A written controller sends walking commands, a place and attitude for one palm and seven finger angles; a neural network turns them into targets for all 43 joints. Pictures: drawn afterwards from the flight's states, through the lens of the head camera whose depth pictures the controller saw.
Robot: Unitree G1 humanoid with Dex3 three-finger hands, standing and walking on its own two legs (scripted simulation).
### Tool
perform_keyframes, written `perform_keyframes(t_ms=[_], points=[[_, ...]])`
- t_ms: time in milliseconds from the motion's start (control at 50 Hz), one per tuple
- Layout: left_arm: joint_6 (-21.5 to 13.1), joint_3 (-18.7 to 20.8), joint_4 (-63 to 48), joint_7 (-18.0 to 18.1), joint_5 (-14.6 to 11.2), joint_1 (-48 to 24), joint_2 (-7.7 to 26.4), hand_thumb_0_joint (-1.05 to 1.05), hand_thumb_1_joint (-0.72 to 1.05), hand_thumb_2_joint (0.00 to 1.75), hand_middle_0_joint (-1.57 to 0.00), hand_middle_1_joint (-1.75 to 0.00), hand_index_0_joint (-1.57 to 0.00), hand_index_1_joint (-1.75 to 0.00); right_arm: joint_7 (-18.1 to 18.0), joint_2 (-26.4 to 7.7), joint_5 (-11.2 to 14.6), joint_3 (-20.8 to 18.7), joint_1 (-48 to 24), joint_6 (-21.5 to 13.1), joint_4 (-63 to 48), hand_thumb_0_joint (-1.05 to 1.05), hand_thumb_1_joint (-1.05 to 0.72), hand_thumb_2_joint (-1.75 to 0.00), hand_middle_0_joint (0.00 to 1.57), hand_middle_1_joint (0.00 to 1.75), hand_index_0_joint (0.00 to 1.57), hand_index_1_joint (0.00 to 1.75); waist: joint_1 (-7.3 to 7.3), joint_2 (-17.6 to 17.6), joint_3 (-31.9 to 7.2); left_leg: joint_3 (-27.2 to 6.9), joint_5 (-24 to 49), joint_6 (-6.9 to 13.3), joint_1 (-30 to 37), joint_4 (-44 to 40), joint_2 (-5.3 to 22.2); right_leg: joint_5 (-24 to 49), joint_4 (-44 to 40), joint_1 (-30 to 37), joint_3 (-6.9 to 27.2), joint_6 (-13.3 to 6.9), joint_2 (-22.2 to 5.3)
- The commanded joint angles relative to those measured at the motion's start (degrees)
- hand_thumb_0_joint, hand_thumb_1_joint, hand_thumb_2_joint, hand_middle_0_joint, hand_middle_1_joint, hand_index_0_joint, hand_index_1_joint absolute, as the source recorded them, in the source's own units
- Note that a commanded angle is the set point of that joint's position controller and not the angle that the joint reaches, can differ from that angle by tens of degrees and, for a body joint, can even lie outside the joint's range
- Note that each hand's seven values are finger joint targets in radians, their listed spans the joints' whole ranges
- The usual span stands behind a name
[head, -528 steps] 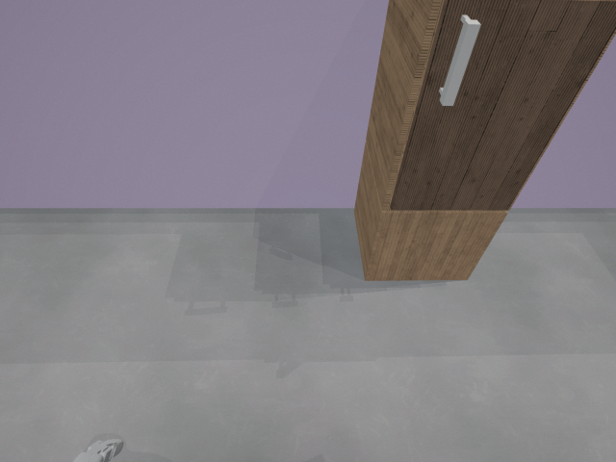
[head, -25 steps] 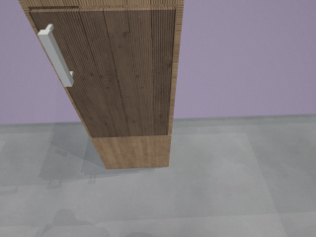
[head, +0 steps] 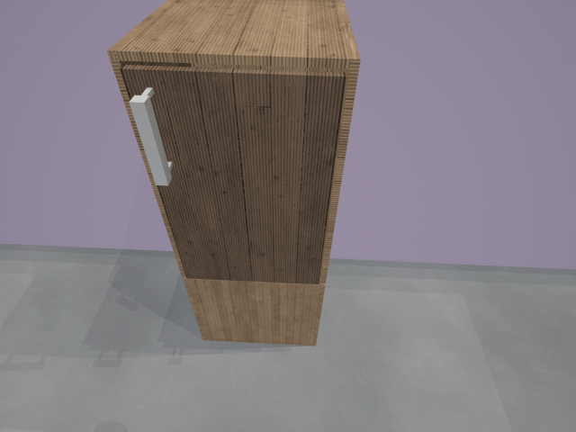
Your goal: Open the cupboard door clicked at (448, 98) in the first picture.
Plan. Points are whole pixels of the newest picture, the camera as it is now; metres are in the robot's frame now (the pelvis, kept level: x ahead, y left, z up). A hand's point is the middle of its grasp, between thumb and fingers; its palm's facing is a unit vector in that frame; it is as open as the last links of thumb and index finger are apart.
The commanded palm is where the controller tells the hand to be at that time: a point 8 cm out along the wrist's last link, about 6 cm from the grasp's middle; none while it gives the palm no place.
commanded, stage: shuffle to correct the standing spot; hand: left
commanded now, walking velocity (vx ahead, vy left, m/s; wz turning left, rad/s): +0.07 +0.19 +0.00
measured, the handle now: (156, 138) +0.56 +0.29 +0.13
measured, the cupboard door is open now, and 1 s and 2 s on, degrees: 0 0 0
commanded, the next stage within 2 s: come to a stop and stand still in 0.70 s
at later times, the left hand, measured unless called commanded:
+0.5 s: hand out of the picture -0.04 +0.26 -0.18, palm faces +0.05 -0.98 -0.18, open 7.4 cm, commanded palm none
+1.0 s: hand out of the picture +0.15 +0.22 -0.16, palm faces -0.04 -0.99 -0.13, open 7.4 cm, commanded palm none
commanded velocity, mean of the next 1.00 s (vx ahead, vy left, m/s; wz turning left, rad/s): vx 0.09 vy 0.04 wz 0.00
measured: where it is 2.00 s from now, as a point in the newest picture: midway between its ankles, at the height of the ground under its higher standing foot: outside the picture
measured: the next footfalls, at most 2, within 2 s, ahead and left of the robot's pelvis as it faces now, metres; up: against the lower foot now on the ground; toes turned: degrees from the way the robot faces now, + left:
right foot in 1.04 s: +0.16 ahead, -0.06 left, +0.00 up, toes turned -6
left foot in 1.36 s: +0.02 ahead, +0.18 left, +0.00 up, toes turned +0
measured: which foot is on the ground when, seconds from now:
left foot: down 0.00-1.00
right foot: down 0.00-0.36, up 0.38-1.00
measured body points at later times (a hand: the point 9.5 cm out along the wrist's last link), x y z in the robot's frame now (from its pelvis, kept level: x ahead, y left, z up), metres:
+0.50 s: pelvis -0.03 +0.09 +0.00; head -0.05 +0.10 +0.45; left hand -0.04 +0.32 -0.16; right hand -0.10 -0.13 -0.15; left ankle -0.02 +0.15 -0.74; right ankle -0.05 -0.05 -0.68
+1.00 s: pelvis +0.04 +0.08 +0.00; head +0.04 +0.08 +0.45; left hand +0.15 +0.27 -0.15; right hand -0.09 -0.10 -0.15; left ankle -0.02 +0.15 -0.74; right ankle +0.13 -0.05 -0.72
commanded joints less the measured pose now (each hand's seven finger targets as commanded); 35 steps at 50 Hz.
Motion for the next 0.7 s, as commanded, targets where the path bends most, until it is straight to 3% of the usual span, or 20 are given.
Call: perform_keyframes(t_ms=[0,60,120,160,200,220,240,280,300,320,340,360,380,420,440,480,540,620,680], points=[[-1.1,0.8,-1.3,0.2,0.0,3.8,5.1,0.00,0.90,0.90,-0.20,-0.30,-0.20,-0.30,0.3,-4.2,0.2,-0.5,4.5,-0.2,-0.3,0.00,-0.90,-0.90,0.20,0.30,0.20,0.30,-0.81,-2.0,5.5,-4.4,9.9,0.9,-3.0,-5.1,4.5,20.2,-6.3,-1.9,8.0,-0.4,-8.8],[-0.8,1.4,-1.0,0.2,0.0,4.7,6.6,0.00,0.90,0.90,-0.20,-0.30,-0.20,-0.30,0.9,-4.0,0.1,-0.4,4.9,0.6,-0.3,0.00,-0.90,-0.90,0.20,0.30,0.20,0.30,-0.22,-3.4,8.2,-3.3,1.8,0.4,-6.8,-3.3,2.4,7.0,-9.5,-3.5,11.6,-1.9,-11.2],[-0.2,2.8,-1.4,0.3,0.3,5.3,8.7,0.00,0.90,0.90,-0.20,-0.30,-0.20,-0.30,1.4,-3.8,0.0,-0.8,5.6,1.5,-0.5,0.00,-0.90,-0.90,0.20,0.30,0.20,0.30,0.55,-6.2,10.4,-2.0,-3.3,0.3,-10.3,4.3,0.9,-10.9,-16.3,-7.1,18.1,-4.9,-16.7],[0.1,3.7,-2.1,0.5,0.5,5.0,9.1,0.00,0.90,0.90,-0.20,-0.30,-0.20,-0.30,1.7,-3.8,-0.2,-1.4,5.6,1.8,-1.0,0.00,-0.90,-0.90,0.20,0.30,0.20,0.30,1.17,-6.9,11.2,-2.4,-5.7,0.3,-14.1,12.8,1.3,-15.6,-18.5,-9.0,21.6,-7.3,-20.1],[0.0,4.4,-2.9,0.7,0.8,3.8,9.1,0.00,0.90,0.90,-0.20,-0.30,-0.20,-0.30,1.9,-3.6,-0.3,-1.8,5.9,1.9,-2.1,0.00,-0.90,-0.90,0.20,0.30,0.20,0.30,1.01,-6.1,11.0,-4.7,-7.9,0.4,-17.8,19.3,2.3,-14.7,-18.9,-9.6,23.9,-9.4,-22.8],[0.0,4.7,-3.5,0.9,0.9,2.3,9.5,0.00,0.90,0.90,-0.20,-0.30,-0.20,-0.30,2.0,-3.3,-0.2,-2.0,7.1,1.7,-2.4,0.00,-0.90,-0.90,0.20,0.30,0.20,0.30,0.25,-6.3,10.2,-5.9,-9.0,0.5,-17.3,19.0,3.4,-13.6,-17.8,-10.0,22.9,-9.5,-23.4],[0.0,4.8,-4.0,0.8,1.1,0.7,9.5,0.00,0.90,0.90,-0.20,-0.30,-0.20,-0.30,2.3,-2.7,-0.1,-1.9,8.4,1.5,-2.2,0.00,-0.90,-0.90,0.20,0.30,0.20,0.30,-0.64,-6.1,9.0,-6.0,-8.7,0.5,-14.7,15.9,3.5,-11.2,-16.3,-11.2,19.8,-8.6,-21.9],[0.4,4.9,-4.3,0.3,1.0,-1.5,9.6,0.00,0.90,0.90,-0.20,-0.30,-0.20,-0.30,2.5,-0.9,-0.1,-1.7,13.9,1.0,-0.7,0.00,-0.90,-0.90,0.20,0.30,0.20,0.30,-2.73,-7.1,6.7,-1.6,-2.8,0.0,-3.5,5.9,1.1,-12.5,-11.9,-16.5,13.2,-5.3,-17.1],[0.8,4.7,-4.1,0.0,0.9,-1.3,8.8,0.00,0.90,0.90,-0.20,-0.30,-0.20,-0.30,2.3,-0.5,-0.1,-1.6,17.3,0.7,0.4,0.00,-0.90,-0.90,0.20,0.30,0.20,0.30,-3.54,-4.3,5.7,0.0,-1.0,-0.2,1.6,1.1,-0.4,-14.8,-7.9,-19.2,10.5,-3.7,-14.1],[1.3,4.3,-4.2,-0.4,0.9,-1.1,7.1,0.00,0.90,0.90,-0.20,-0.30,-0.20,-0.30,1.9,-2.0,-0.3,-1.8,20.1,0.5,0.9,0.00,-0.90,-0.90,0.20,0.30,0.20,0.30,-4.09,3.5,5.5,-3.6,-5.8,0.3,1.8,-3.8,0.9,-16.3,0.1,-20.5,6.3,-1.9,-9.5],[1.6,3.6,-5.0,-0.8,0.5,-0.6,3.7,0.00,0.90,0.90,-0.20,-0.30,-0.20,-0.30,1.6,-6.2,-1.0,-2.6,21.9,0.2,0.8,0.00,-0.90,-0.90,0.20,0.30,0.20,0.30,-4.35,17.6,6.8,-19.3,-20.0,3.9,-0.4,-14.5,10.9,-17.0,14.7,-26.0,-0.5,0.6,-2.8],[1.4,3.0,-6.4,-1.0,0.7,-2.0,1.9,0.00,0.90,0.90,-0.20,-0.30,-0.20,-0.30,1.2,-8.9,-0.8,-3.0,21.6,0.0,0.1,0.00,-0.90,-0.90,0.20,0.30,0.20,0.30,-4.25,19.6,9.4,-29.3,-28.1,8.7,-5.8,-22.7,17.3,-16.0,26.8,-29.0,0.7,0.5,-1.3],[1.3,3.1,-6.7,-1.3,0.7,-3.3,2.3,0.00,0.90,0.90,-0.20,-0.30,-0.20,-0.30,1.1,-8.1,-0.7,-2.9,17.4,-0.1,-1.2,0.00,-0.90,-0.90,0.20,0.30,0.20,0.30,-3.00,13.5,11.0,-29.2,-27.6,10.7,-10.5,-24.0,18.0,-11.9,32.8,-27.8,4.7,-0.6,-4.4],[0.8,3.0,-4.6,-2.0,0.8,-0.8,1.9,0.00,0.90,0.90,-0.20,-0.30,-0.20,-0.30,1.1,-5.1,-0.6,-1.6,12.2,-1.3,-2.0,0.00,-0.90,-0.90,0.20,0.30,0.20,0.30,0.10,3.8,9.2,-24.6,-20.6,9.7,-12.8,-23.1,14.9,-5.5,37.5,-24.6,4.7,-0.5,-5.5],[0.6,3.0,-3.8,-2.3,0.9,0.0,1.5,0.00,0.90,0.90,-0.20,-0.30,-0.20,-0.30,1.0,-4.8,-0.7,-1.4,12.1,-1.8,-1.8,0.00,-0.90,-0.90,0.20,0.30,0.20,0.30,0.32,1.7,9.1,-21.1,-16.0,8.9,-10.9,-22.8,13.1,-2.0,37.2,-25.2,4.5,0.1,-5.8],[0.3,2.8,-4.0,-2.5,0.8,-0.5,1.0,0.00,0.90,0.90,-0.20,-0.30,-0.20,-0.30,0.7,-4.1,-0.5,-1.1,14.4,-2.7,-0.5,0.00,-0.90,-0.90,0.20,0.30,0.20,0.30,-0.43,0.6,8.5,-17.6,-8.0,9.0,-6.1,-22.0,11.7,0.3,33.6,-26.2,3.9,1.1,-6.1],[0.2,2.9,-4.9,-2.6,0.7,-3.1,1.7,0.00,0.90,0.90,-0.20,-0.30,-0.20,-0.30,0.2,-3.1,-0.3,-0.8,18.3,-3.5,1.6,0.00,-0.90,-0.90,0.20,0.30,0.20,0.30,-1.87,2.5,7.4,-16.8,-0.5,9.7,0.9,-21.5,12.0,1.1,29.9,-28.9,4.2,1.6,-6.2],[0.1,3.0,-6.7,-2.6,0.6,-7.5,2.2,0.00,0.90,0.90,-0.20,-0.30,-0.20,-0.30,0.0,-2.4,-0.5,-1.0,21.1,-3.9,3.2,0.00,-0.90,-0.90,0.20,0.30,0.20,0.30,-3.36,0.9,7.3,-17.6,3.3,11.5,5.5,-21.2,14.4,0.3,25.0,-30.8,4.6,1.9,-6.7],[0.2,3.0,-7.5,-2.8,0.6,-9.7,1.6,0.00,0.90,0.90,-0.20,-0.30,-0.20,-0.30,-0.1,-2.1,-0.6,-1.0,21.9,-4.1,4.2,0.00,-0.90,-0.90,0.20,0.30,0.20,0.30,-3.87,1.2,8.4,-16.9,3.8,10.9,5.7,-21.5,14.6,1.7,24.0,-31.6,4.7,1.9,-6.9]])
